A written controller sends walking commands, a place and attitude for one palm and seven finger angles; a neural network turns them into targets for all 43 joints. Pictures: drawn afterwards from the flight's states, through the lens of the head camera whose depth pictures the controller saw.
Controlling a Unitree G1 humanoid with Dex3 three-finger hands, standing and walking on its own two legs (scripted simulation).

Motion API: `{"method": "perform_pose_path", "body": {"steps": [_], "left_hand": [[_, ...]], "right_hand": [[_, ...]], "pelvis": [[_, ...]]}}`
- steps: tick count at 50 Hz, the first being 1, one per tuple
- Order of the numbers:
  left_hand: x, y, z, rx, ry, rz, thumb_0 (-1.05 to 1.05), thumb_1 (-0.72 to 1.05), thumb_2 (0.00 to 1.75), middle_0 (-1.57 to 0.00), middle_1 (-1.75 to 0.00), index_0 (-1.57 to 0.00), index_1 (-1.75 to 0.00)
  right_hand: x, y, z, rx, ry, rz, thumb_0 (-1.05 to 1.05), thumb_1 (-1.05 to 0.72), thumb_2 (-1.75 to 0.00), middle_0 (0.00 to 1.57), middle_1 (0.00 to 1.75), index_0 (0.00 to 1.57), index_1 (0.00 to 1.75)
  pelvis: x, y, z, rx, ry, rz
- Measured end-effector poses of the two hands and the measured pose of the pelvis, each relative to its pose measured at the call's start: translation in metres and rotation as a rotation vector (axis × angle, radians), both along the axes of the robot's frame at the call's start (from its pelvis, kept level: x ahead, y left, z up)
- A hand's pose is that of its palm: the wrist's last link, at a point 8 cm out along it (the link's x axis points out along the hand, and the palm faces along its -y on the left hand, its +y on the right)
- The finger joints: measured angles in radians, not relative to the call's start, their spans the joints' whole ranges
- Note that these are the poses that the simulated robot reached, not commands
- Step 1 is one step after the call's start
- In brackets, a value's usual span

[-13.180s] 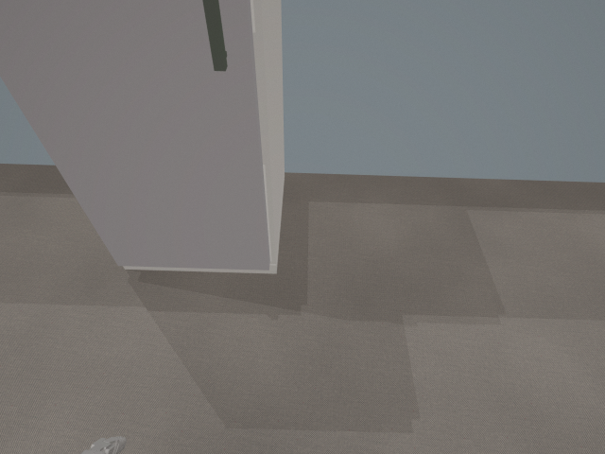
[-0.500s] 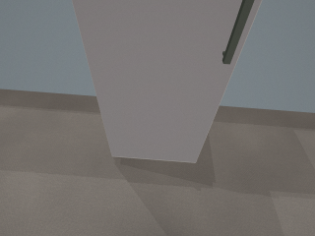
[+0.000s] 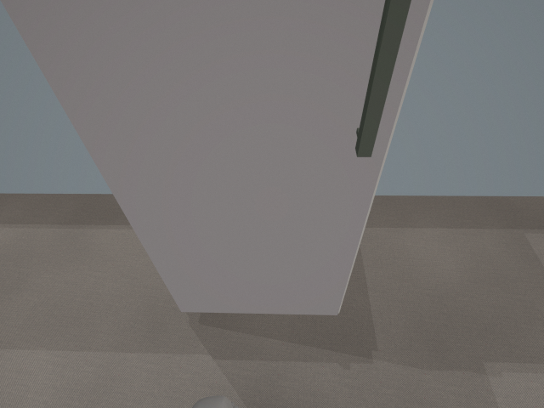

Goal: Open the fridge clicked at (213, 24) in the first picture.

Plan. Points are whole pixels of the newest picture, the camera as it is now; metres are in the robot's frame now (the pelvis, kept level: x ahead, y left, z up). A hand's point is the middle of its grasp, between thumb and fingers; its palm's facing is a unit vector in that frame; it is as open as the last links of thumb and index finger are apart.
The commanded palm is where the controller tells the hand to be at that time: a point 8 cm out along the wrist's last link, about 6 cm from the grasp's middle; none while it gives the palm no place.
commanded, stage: come to a stop and stand still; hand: right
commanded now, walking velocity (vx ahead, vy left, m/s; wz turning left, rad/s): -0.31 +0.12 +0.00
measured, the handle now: (379, 62) +0.51 -0.13 +0.26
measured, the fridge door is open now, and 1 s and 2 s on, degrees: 0 0 0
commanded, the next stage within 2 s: look again from close up in 1.96 s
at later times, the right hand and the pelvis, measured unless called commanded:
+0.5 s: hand out of the picture +0.09 -0.16 -0.17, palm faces +0.07 +0.97 -0.24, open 7.3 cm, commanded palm none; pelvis +0.01 +0.03 -0.01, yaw -1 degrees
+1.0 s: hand out of the picture +0.00 -0.15 -0.18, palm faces +0.01 +0.98 -0.21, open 7.4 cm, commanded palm none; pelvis +0.01 +0.02 -0.01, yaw -1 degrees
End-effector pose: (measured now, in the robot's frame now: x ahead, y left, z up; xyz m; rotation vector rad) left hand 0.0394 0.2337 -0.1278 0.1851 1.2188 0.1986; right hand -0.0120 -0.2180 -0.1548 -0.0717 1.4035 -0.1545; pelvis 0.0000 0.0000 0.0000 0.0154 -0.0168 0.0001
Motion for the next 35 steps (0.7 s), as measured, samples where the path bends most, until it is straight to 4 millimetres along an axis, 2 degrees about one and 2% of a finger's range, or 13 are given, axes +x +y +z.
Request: {"method": "perform_pose_path", "body": {"steps": [4,8,11,14,17,20,27,31,35], "left_hand": [[-0.017,-0.006,-0.007,-0.03,0.111,0.018,-0.01,0.93,0.9,-0.2,-0.3,-0.2,-0.3],[-0.028,-0.009,-0.019,-0.082,0.196,0.055,0.0,0.92,0.9,-0.2,-0.3,-0.2,-0.3],[-0.031,-0.005,-0.034,-0.123,0.235,0.085,0.0,0.91,0.9,-0.21,-0.3,-0.2,-0.3],[-0.027,0.003,-0.046,-0.146,0.249,0.104,0.0,0.91,0.9,-0.21,-0.3,-0.2,-0.3],[-0.018,0.013,-0.048,-0.138,0.246,0.087,0.0,0.91,0.9,-0.21,-0.3,-0.2,-0.3],[-0.007,0.022,-0.047,-0.117,0.215,0.055,0.0,0.91,0.9,-0.2,-0.3,-0.2,-0.3],[0.014,0.027,-0.03,-0.046,0.09,-0.012,0.0,0.91,0.9,-0.2,-0.3,-0.2,-0.3],[0.005,0.015,-0.019,-0.003,0.036,-0.023,0.0,0.91,0.9,-0.2,-0.3,-0.19,-0.3],[-0.016,-0.002,-0.007,-0.01,0.073,-0.021,0.0,0.91,0.9,-0.2,-0.3,-0.19,-0.3]], "right_hand": [[0.05,-0.003,0.004,-0.041,-0.071,0.012,0.0,-0.92,-0.89,0.2,0.3,0.2,0.3],[0.088,0.003,0.007,-0.074,-0.113,0.038,0.0,-0.92,-0.89,0.2,0.3,0.2,0.3],[0.108,0.011,0.006,-0.103,-0.14,0.06,0.0,-0.92,-0.89,0.2,0.3,0.2,0.3],[0.117,0.022,0.007,-0.118,-0.149,0.078,0.0,-0.92,-0.89,0.2,0.3,0.2,0.3],[0.116,0.029,0.011,-0.118,-0.159,0.07,0.0,-0.91,-0.89,0.2,0.3,0.2,0.3],[0.11,0.028,0.014,-0.126,-0.17,0.049,0.0,-0.92,-0.89,0.2,0.3,0.2,0.3],[0.078,0.007,0.008,-0.104,-0.177,0.021,0.0,-0.91,-0.89,0.2,0.3,0.2,0.3],[0.052,-0.011,-0.005,-0.071,-0.137,-0.005,0.0,-0.91,-0.89,0.2,0.3,0.2,0.3],[0.027,-0.019,0.001,-0.05,-0.075,-0.021,0.0,-0.91,-0.89,0.2,0.3,0.2,0.3]], "pelvis": [[0.018,0.006,0.001,-0.007,-0.008,-0.013],[0.032,0.018,-0.003,-0.019,-0.024,-0.017],[0.041,0.031,-0.012,-0.042,-0.027,-0.008],[0.041,0.038,-0.017,-0.033,-0.022,-0.013],[0.033,0.039,-0.017,-0.036,-0.015,-0.022],[0.025,0.037,-0.015,-0.038,-0.007,-0.027],[0.004,0.023,-0.015,-0.033,0.007,-0.022],[-0.005,0.008,-0.017,-0.02,-0.001,-0.016],[-0.003,0.001,-0.004,-0.002,0.001,-0.028]]}}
